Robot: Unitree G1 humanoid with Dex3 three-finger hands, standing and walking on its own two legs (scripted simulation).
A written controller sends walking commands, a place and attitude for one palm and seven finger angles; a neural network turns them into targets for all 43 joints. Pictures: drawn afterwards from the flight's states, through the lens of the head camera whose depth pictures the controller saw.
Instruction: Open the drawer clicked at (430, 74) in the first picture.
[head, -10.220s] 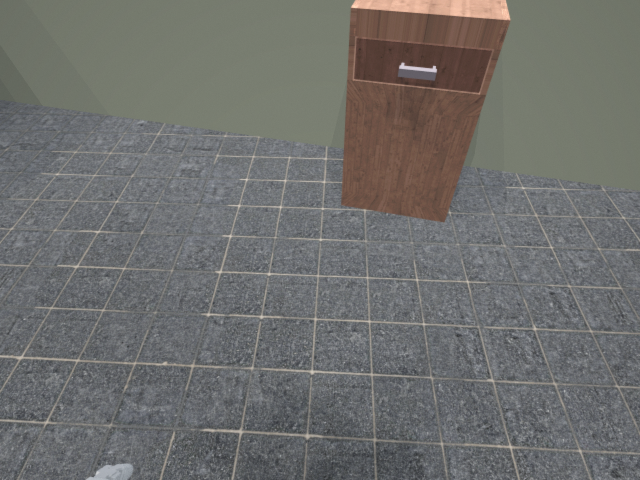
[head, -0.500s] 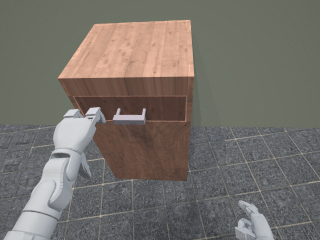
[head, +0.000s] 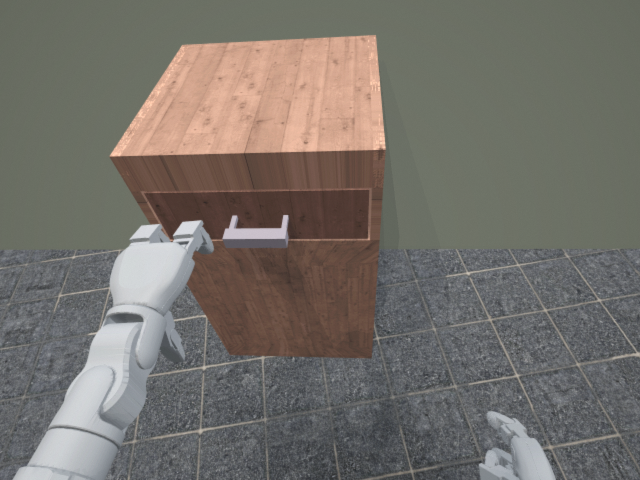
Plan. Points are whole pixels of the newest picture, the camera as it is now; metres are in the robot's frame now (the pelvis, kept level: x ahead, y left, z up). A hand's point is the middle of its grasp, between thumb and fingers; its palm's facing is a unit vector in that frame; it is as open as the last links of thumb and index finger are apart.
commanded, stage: move the hooked fingers above the handle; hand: left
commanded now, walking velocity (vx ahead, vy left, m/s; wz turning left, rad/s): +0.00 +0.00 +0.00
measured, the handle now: (258, 229) +0.55 +0.21 -0.08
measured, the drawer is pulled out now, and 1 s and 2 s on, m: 0.00 0.00 0.00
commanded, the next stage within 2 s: none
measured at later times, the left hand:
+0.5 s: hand (210, 272) +0.37 +0.22 +0.03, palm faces -0.01 -0.03 -1.00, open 13.8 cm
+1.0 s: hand (231, 248) +0.43 +0.21 +0.00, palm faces -0.05 +0.01 -1.00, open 13.8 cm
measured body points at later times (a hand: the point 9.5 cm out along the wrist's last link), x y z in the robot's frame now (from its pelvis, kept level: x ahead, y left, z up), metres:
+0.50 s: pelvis +0.00 -0.01 -0.01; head +0.04 -0.04 +0.44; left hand +0.36 +0.21 +0.09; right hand +0.13 -0.26 -0.14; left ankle -0.05 +0.12 -0.74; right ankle +0.02 -0.14 -0.74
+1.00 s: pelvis -0.01 +0.00 -0.02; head +0.07 -0.03 +0.42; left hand +0.43 +0.21 +0.06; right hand +0.04 -0.28 -0.16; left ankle -0.05 +0.12 -0.74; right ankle +0.02 -0.14 -0.74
